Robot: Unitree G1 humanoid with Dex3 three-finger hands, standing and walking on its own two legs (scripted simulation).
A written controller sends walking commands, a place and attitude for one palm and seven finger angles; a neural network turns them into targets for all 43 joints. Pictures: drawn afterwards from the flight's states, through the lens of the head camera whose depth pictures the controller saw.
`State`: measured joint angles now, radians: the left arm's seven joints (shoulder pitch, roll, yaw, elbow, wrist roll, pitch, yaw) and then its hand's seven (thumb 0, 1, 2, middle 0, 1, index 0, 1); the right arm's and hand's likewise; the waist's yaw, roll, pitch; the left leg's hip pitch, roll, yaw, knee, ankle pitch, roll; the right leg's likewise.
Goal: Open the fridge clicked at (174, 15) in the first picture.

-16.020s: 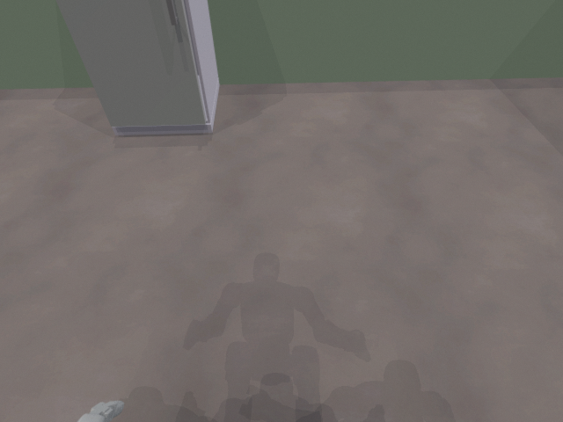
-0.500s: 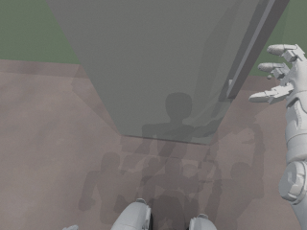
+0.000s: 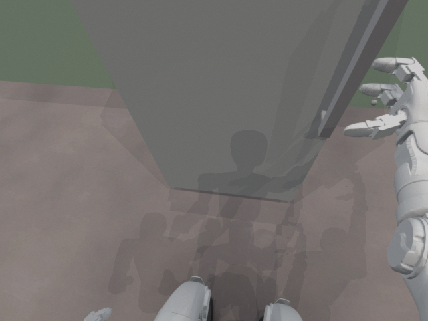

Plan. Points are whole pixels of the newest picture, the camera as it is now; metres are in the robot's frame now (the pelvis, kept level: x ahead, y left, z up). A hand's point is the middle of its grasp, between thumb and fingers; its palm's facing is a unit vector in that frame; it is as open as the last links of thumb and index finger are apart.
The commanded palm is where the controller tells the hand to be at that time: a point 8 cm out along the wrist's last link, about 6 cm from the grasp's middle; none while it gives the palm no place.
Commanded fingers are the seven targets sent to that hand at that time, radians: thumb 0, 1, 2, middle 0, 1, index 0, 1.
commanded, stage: feel for the door with the fingertips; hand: right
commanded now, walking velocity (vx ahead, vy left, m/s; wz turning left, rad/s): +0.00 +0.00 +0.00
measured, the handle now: (362, 47) +0.56 -0.13 +0.17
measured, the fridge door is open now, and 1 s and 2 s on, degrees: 0 0 0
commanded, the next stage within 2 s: slide the fingers in behind the handle in 0.32 s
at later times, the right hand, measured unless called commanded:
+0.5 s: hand (370, 88) +0.55 -0.18 +0.09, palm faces -0.02 +1.00 +0.00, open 13.9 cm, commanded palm +0.52 -0.22 +0.09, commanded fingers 0.00 0.50 -0.30 0.30 1.20 0.30 1.20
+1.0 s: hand (357, 102) +0.52 -0.15 +0.09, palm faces -0.03 +1.00 -0.01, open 14.0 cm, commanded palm +0.50 -0.20 +0.09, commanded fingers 0.00 0.50 -0.30 0.30 1.20 0.30 1.20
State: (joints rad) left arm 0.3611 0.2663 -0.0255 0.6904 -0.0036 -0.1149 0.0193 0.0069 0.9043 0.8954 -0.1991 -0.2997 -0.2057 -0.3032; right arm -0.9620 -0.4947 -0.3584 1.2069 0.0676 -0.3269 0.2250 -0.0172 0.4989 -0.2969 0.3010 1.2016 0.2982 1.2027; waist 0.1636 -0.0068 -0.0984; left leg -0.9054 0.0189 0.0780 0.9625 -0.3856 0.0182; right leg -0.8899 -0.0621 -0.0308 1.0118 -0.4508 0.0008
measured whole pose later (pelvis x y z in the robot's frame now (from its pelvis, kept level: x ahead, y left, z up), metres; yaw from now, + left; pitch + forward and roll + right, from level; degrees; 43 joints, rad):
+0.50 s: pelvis +0.01 -0.01 +0.00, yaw +1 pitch +23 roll +2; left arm 0.41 0.27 -0.03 0.69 0.02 -0.10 0.01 0.01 0.90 0.90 -0.20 -0.30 -0.21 -0.30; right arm -1.06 -0.55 -0.39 1.23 0.05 -0.29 0.23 -0.02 0.50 -0.30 0.30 1.20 0.31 1.22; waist 0.20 -0.02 -0.10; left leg -0.97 0.01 0.07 0.97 -0.39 0.01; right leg -0.97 -0.07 -0.03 1.04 -0.47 -0.01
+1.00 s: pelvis +0.02 -0.01 +0.01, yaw +0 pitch +19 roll +2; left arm 0.35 0.26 -0.01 0.69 0.01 -0.09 0.00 0.01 0.90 0.90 -0.20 -0.30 -0.21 -0.30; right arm -0.91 -0.39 -0.30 1.14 0.07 -0.33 0.17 -0.02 0.50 -0.30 0.30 1.20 0.29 1.20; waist 0.15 -0.01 -0.11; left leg -0.86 0.02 0.08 0.93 -0.40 0.01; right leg -0.85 -0.06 -0.03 0.99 -0.47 0.00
